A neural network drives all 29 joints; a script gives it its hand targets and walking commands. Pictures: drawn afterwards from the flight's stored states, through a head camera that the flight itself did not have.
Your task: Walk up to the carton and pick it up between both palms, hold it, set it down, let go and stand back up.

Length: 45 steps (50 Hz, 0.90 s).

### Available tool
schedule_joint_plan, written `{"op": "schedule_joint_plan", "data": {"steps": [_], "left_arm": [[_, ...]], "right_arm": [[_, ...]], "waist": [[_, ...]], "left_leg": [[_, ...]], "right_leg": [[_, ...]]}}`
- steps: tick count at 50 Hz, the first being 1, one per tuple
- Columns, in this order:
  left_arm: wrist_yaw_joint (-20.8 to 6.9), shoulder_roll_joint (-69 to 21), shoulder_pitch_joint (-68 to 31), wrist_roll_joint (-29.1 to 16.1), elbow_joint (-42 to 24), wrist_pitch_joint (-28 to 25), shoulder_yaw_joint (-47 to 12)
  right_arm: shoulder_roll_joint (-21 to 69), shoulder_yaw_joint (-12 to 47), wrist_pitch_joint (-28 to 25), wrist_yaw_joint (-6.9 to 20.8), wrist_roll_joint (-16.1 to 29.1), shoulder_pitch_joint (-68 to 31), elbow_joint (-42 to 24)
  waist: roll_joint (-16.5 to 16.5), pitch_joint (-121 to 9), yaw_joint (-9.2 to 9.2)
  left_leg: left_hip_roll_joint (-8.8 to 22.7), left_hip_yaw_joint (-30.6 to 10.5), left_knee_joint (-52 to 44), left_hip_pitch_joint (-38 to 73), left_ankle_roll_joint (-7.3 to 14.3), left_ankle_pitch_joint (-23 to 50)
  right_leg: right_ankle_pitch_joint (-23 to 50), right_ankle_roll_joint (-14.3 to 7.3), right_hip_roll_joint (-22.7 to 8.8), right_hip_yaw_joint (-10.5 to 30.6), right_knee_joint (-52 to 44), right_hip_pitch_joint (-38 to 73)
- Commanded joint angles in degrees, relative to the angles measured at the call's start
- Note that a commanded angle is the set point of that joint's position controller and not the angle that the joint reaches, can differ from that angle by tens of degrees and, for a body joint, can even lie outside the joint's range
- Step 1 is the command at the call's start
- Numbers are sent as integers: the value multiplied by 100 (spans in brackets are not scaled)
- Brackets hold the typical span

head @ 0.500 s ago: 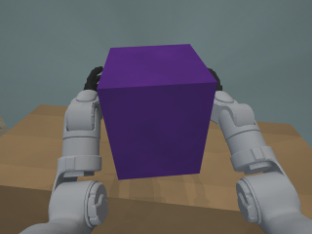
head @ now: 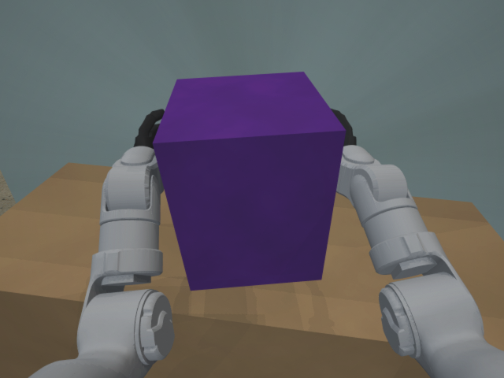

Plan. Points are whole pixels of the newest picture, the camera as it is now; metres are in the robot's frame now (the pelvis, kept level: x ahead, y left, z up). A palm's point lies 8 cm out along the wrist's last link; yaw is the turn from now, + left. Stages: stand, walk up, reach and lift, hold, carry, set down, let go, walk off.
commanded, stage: hold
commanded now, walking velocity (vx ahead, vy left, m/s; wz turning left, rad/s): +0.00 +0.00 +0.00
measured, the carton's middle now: (248, 178) +0.36 +0.00 +0.22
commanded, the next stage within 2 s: none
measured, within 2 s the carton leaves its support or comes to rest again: neither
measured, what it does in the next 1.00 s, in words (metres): stands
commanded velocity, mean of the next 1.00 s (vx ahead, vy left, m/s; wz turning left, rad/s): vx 0.00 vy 0.00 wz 0.00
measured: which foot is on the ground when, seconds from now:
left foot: down 0.00-1.00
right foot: down 0.00-1.00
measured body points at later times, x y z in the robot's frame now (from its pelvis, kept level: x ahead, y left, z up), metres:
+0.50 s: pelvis +0.01 +0.01 +0.00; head -0.09 +0.02 +0.44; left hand +0.38 +0.15 +0.26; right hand +0.38 -0.15 +0.26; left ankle +0.00 +0.12 -0.75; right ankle +0.02 -0.12 -0.75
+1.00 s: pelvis +0.00 +0.00 +0.00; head -0.09 +0.02 +0.44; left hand +0.38 +0.15 +0.26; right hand +0.37 -0.15 +0.26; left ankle +0.00 +0.12 -0.75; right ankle +0.02 -0.12 -0.75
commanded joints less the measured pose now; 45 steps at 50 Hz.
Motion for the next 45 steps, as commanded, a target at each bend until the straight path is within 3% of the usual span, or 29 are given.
{"op": "schedule_joint_plan", "data": {"steps": [1, 3, 5, 7, 8, 11, 12, 13, 15, 16, 18, 19, 20, 21, 22, 23, 24, 25, 26, 28, 30, 34, 36, 37, 39, 41, 43, 44, 45], "left_arm": [[-743, -3633, -4977, -1074, -942, -562, -2770], [-673, -3720, -4929, -1148, -1033, -551, -2935], [-644, -3734, -4981, -1176, -1139, -561, -2962], [-593, -3874, -4907, -1194, -1088, -508, -3053], [-601, -3829, -4650, -1078, -749, -442, -2853], [-703, -3775, -4509, -1039, -843, -396, -2807], [-735, -3646, -4517, -932, -632, -376, -2627], [-748, -3671, -4594, -983, -701, -404, -2635], [-766, -3694, -4419, -908, -590, -344, -2580], [-743, -3863, -4505, -1100, -1108, -396, -2844], [-740, -3698, -4329, -996, -700, -372, -2712], [-724, -3812, -4402, -1099, -1024, -411, -2883], [-739, -3662, -4363, -974, -821, -380, -2682], [-730, -3733, -4566, -1094, -1144, -428, -2842], [-732, -3777, -4428, -1135, -1032, -413, -2829], [-749, -3583, -4382, -1006, -872, -412, -2628], [-736, -3635, -4439, -1077, -1081, -444, -2696], [-728, -3614, -4328, -999, -905, -421, -2674], [-741, -3528, -4465, -971, -1004, -408, -2678], [-751, -3574, -4440, -887, -945, -352, -2679], [-777, -3491, -4448, -883, -707, -347, -2543], [-711, -3793, -4664, -1062, -674, -407, -2758], [-679, -3804, -4781, -1099, -881, -448, -2905], [-666, -3829, -4806, -1197, -1215, -477, -3003], [-689, -3648, -4637, -1035, -835, -417, -2768], [-729, -3672, -4395, -1016, -954, -386, -2875], [-768, -3642, -4408, -1037, -837, -373, -2710], [-770, -3704, -4305, -1022, -794, -353, -2686], [-763, -3608, -4545, -961, -753, -382, -2632]], "right_arm": [[4351, 1358, -399, 689, 757, -5504, -2328], [4198, 1289, -415, 709, 825, -5396, -2364], [4319, 1394, -409, 718, 902, -5429, -2480], [4130, 1365, -428, 734, 864, -5479, -2562], [4013, 1267, -379, 766, 834, -5392, -2350], [3900, 1280, -353, 769, 788, -5112, -2144], [3904, 1247, -310, 770, 745, -5167, -1987], [3951, 1321, -343, 784, 806, -5304, -2122], [3888, 1271, -365, 761, 789, -5374, -2264], [4052, 1508, -449, 755, 984, -5476, -2773], [3891, 1454, -397, 701, 847, -5484, -2618], [4026, 1568, -405, 706, 973, -5380, -2721], [3928, 1465, -350, 707, 904, -5242, -2531], [4083, 1550, -373, 701, 907, -5246, -2676], [4058, 1518, -405, 682, 903, -5410, -3026], [4074, 1499, -353, 661, 877, -5325, -2752], [4146, 1624, -389, 673, 965, -5459, -2935], [3991, 1505, -348, 664, 868, -5259, -2637], [4160, 1567, -321, 668, 860, -5141, -2454], [4167, 1582, -313, 670, 917, -5235, -2576], [4096, 1499, -294, 694, 896, -5349, -2349], [4168, 1405, -429, 752, 793, -5700, -2574], [4148, 1310, -419, 749, 749, -5479, -2428], [4258, 1446, -429, 732, 869, -5392, -2600], [4120, 1417, -320, 681, 902, -5300, -2402], [4021, 1456, -320, 669, 930, -5113, -2449], [4063, 1453, -322, 663, 850, -5273, -2495], [4016, 1415, -355, 672, 863, -5411, -2697], [3999, 1323, -329, 694, 782, -5406, -2397]], "waist": [[352, -2079, -37], [576, -2170, -168], [483, -2269, -22], [685, -2398, -104], [633, -1915, -1], [463, -1818, -168], [453, -1526, -86], [326, -1780, -40], [428, -1715, 6], [443, -2289, -68], [343, -2113, -91], [359, -2105, -98], [359, -1883, -38], [269, -2206, -137], [203, -2228, -105], [21, -1949, -32], [-5, -2232, -17], [115, -1838, -37], [21, -1740, -21], [233, -1730, 32], [172, -1577, 66], [265, -2027, 41], [456, -2034, -115], [402, -2343, -92], [380, -1904, -37], [461, -2035, -94], [158, -2000, -54], [245, -2006, -16], [284, -1855, -25]], "left_leg": [[-283, 208, -172, 129, -128, 1374], [-273, 187, -112, 292, -253, 1558], [-270, 175, -90, 242, -234, 1658], [-265, 158, -87, 330, -291, 1666], [-230, 137, -186, 147, -290, 1526], [-204, 199, -206, 218, -268, 1453], [-213, 210, -295, 101, -221, 1179], [-222, 223, -277, 87, -181, 1151], [-223, 183, -234, 97, -223, 1518], [-252, 196, -48, 309, -266, 2070], [-278, 197, -52, 446, -246, 1847], [-234, 194, -47, 478, -247, 2017], [-266, 240, -79, 402, -232, 1854], [-263, 200, -42, 403, -243, 1820], [-289, 206, -68, 312, -223, 1800], [-328, 220, -149, 206, -152, 1656], [-321, 195, -129, 311, -149, 1746], [-303, 227, -155, 305, -174, 1724], [-284, 212, -161, 264, -138, 1642], [-311, 269, -184, 300, -159, 1643], [-313, 310, -282, 122, -106, 1201], [-253, 220, -198, 86, -135, 1230], [-233, 197, -150, 250, -191, 1484], [-276, 191, -49, 347, -207, 1758], [-274, 215, -86, 299, -212, 1710], [-289, 229, -55, 363, -265, 1844], [-299, 228, -156, 187, -184, 1482], [-277, 219, -199, 159, -188, 1513], [-271, 225, -246, 54, -177, 1267]], "right_leg": [[1069, 256, 177, 3, 38, 821], [1092, 165, 235, 2, 20, 754], [1150, 216, 224, -25, 71, 795], [1066, 194, 263, -32, 51, 872], [841, 174, 256, -48, -18, 726], [920, 184, 256, -62, -1, 899], [721, 193, 223, -36, -47, 774], [713, 230, 220, -53, -3, 866], [994, 192, 236, -21, -14, 1012], [1520, 204, 246, -37, 111, 1155], [1413, 226, 265, -14, 39, 968], [1573, 210, 278, -29, 59, 984], [1444, 235, 244, 27, 11, 927], [1490, 249, 264, -48, 67, 994], [1560, 238, 250, -5, 52, 1011], [1600, 322, 202, -11, 9, 947], [1675, 346, 217, -7, 76, 1038], [1604, 292, 221, 6, 20, 896], [1501, 313, 215, -4, 16, 960], [1405, 286, 218, -6, 5, 900], [987, 314, 179, -12, -55, 820], [826, 223, 211, 1, -4, 910], [1055, 154, 236, 34, 42, 799], [1415, 199, 211, 34, 73, 908], [1411, 241, 214, 34, 19, 857], [1517, 246, 233, 37, 40, 985], [1289, 272, 222, 0, 2, 931], [1267, 270, 220, -12, 24, 975], [980, 263, 216, -10, -3, 890]]}}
